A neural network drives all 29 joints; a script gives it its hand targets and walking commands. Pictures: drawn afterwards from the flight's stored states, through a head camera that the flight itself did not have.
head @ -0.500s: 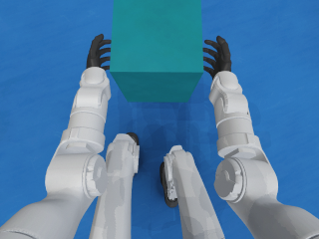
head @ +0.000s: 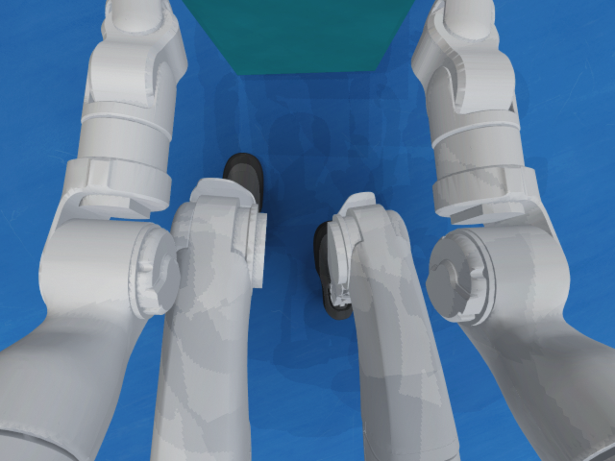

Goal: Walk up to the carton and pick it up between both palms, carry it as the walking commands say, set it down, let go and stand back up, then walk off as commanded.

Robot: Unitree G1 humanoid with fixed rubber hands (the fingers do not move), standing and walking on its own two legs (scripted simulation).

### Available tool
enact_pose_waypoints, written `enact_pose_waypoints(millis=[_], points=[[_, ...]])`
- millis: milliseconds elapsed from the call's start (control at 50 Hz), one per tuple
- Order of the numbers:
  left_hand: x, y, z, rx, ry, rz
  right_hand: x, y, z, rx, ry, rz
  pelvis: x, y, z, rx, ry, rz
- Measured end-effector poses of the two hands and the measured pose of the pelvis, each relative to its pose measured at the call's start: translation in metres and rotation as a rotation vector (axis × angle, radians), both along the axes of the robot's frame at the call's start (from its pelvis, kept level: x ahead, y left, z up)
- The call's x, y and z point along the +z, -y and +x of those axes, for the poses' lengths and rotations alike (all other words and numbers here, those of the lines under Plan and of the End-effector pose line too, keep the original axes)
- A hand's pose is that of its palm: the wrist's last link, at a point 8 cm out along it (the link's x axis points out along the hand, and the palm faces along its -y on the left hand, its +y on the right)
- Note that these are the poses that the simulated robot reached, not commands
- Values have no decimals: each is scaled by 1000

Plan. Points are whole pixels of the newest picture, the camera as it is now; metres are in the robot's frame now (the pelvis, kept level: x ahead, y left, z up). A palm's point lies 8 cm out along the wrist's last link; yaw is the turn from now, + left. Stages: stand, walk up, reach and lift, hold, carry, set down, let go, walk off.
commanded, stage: set down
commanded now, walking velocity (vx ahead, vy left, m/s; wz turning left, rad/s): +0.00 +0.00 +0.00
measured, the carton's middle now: out of the picture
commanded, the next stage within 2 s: none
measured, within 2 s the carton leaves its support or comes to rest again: neither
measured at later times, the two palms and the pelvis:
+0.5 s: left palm out of the picture +0.56 +0.18 -0.22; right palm out of the picture +0.58 -0.12 -0.20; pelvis +0.02 -0.01 -0.03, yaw -2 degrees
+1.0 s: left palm out of the picture +0.57 +0.19 -0.22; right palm out of the picture +0.59 -0.12 -0.20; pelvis +0.01 +0.00 -0.07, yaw -5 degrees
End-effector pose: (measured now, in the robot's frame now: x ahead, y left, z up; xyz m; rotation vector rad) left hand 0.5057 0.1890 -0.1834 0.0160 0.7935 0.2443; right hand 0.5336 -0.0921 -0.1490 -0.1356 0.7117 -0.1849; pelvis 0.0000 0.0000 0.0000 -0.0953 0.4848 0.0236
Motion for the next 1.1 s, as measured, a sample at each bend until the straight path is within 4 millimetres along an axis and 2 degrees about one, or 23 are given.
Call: enact_pose_waypoints(millis=[60,120,200,280,340,420,520,600,720,940,1100], points=[[-7,7,-2,-13,-23,11,-7,6,-1,9,-23,-18,-10,1,-5,-4,7,3],[-5,9,4,-25,-20,30,-3,8,8,30,-18,-23,-18,2,-10,-11,15,12],[6,5,24,-23,20,47,7,6,30,77,17,8,-27,5,-13,-22,6,30],[4,-5,42,-15,25,12,2,8,45,165,-4,70,-39,8,-3,-49,-99,42],[-7,-6,49,-10,25,-15,-11,10,47,184,-19,72,-41,12,7,-56,-150,43],[-30,-5,47,-9,22,-36,-36,12,48,143,-35,96,-37,13,18,-62,-192,44],[-33,9,52,-60,72,-72,-53,25,44,41,-6,75,-36,11,21,-73,-151,43],[-31,7,53,-68,67,-31,-54,25,44,64,9,125,-49,10,18,-90,-150,55],[-32,5,51,-26,74,-55,-48,24,47,149,-9,75,-64,13,10,-107,-123,71],[-32,4,58,-65,70,-73,-53,29,51,126,-15,140,-68,3,8,-127,-146,61],[-33,3,63,-49,81,-111,-50,29,58,155,-25,118,-66,3,14,-128,-154,62]])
